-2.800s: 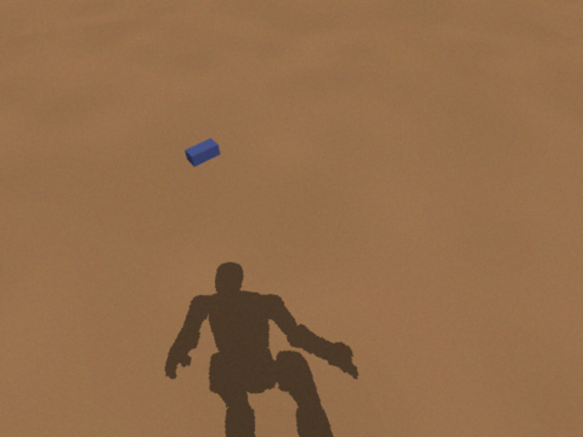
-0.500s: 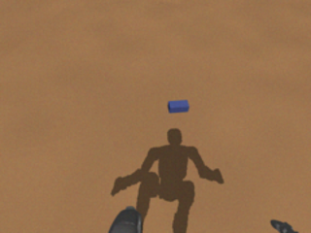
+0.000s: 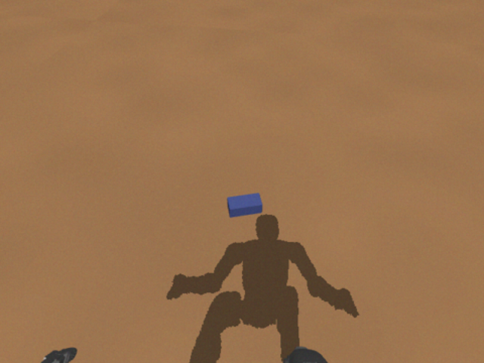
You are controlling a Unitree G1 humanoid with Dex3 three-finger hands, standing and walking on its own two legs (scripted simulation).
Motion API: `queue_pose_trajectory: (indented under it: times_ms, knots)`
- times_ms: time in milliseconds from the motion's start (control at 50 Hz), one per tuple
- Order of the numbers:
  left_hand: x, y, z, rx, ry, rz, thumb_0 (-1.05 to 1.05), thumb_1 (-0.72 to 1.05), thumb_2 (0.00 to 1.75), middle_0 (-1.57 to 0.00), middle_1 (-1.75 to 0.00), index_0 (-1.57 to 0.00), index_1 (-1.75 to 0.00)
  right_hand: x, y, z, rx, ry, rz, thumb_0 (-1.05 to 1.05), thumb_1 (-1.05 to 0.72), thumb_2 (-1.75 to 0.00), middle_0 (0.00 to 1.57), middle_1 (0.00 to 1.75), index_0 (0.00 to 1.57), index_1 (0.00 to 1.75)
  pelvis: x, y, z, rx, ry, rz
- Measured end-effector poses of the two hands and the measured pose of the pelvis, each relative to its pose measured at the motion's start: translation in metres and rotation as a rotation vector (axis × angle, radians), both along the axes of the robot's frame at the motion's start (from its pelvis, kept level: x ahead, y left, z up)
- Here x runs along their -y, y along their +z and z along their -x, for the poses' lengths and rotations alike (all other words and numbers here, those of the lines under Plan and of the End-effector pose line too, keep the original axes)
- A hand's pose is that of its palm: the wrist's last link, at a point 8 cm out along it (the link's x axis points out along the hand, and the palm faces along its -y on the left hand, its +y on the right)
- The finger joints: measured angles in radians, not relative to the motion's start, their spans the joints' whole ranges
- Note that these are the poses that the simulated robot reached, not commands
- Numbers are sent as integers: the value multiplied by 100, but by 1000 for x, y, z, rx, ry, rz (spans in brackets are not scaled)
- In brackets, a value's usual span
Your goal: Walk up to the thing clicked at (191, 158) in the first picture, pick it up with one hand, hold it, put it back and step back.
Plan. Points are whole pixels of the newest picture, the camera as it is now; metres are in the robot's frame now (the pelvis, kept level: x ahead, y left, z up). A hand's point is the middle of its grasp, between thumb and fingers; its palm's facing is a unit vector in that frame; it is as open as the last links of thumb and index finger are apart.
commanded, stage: walk up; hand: left
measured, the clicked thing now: (244, 205) +0.93 -0.03 -0.71
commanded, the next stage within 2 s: none
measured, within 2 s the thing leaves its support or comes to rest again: neither
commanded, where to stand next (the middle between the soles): +0.53 -0.31 m, yaw +9 degrees
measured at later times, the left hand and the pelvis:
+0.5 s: hand (163, 361) +0.16 +0.16 -0.16, palm faces +0.05 -0.96 -0.29, open 7.4 cm; pelvis +0.16 -0.10 +0.00, yaw +5 degrees
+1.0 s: hand (235, 275) +0.30 +0.02 -0.11, palm faces +0.09 -0.91 -0.40, open 7.4 cm; pelvis +0.29 -0.27 +0.01, yaw +4 degrees
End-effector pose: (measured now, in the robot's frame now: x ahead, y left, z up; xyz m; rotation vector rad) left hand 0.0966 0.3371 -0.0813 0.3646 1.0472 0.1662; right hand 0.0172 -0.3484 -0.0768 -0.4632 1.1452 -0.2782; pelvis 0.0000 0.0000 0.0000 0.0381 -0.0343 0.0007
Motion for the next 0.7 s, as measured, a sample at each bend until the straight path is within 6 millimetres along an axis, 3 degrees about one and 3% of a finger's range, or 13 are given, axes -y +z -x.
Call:
queue_pose_trajectory:
  times_ms: [40, 100, 240, 400, 500, 600, 700]
  knots:
    - [18, 2, -13, 24, 11, -22, 1, 90, 90, -20, -30, -20, -30, 25, -13, -17, -18, -5, 11, 0, -90, -90, 21, 30, 21, 31, 18, -7, -14, 7, 14, 32]
    - [43, 9, -17, 43, 49, -24, 1, 90, 90, -20, -30, -21, -30, 42, -19, -50, -39, 3, 1, 1, -90, -90, 20, 30, 20, 30, 37, -2, -32, 9, 31, 19]
    - [83, 15, -5, -58, 124, -4, 1, 90, 90, -20, -30, -21, -30, 48, -2, -135, 19, 100, -76, 1, -91, -90, 20, 30, 20, 30, 70, 20, -74, 0, 40, 31]
    - [109, -18, -18, -144, 178, 54, 1, 90, 90, -20, -30, -21, -30, 58, 7, -210, 7, 172, -44, 0, -90, -90, 20, 30, 20, 31, 93, 11, -129, -4, 80, 54]
    - [131, -39, -54, -179, 153, 91, 1, 90, 90, -20, -30, -21, -30, 75, 10, -240, 78, 144, 8, 0, -90, -90, 20, 30, 20, 31, 102, 1, -157, 18, 79, 24]
    - [149, -33, -108, -131, 103, 100, 1, 90, 90, -20, -30, -21, -30, 102, 27, -245, 97, 93, 30, 0, -90, -90, 21, 30, 20, 31, 124, 10, -181, 34, 70, 20]
    - [167, -22, -154, -67, 92, 82, 1, 90, 90, -20, -30, -21, -30, 143, 30, -250, 53, 89, 42, 0, -90, -90, 21, 30, 21, 31, 156, 12, -204, 36, 62, 18]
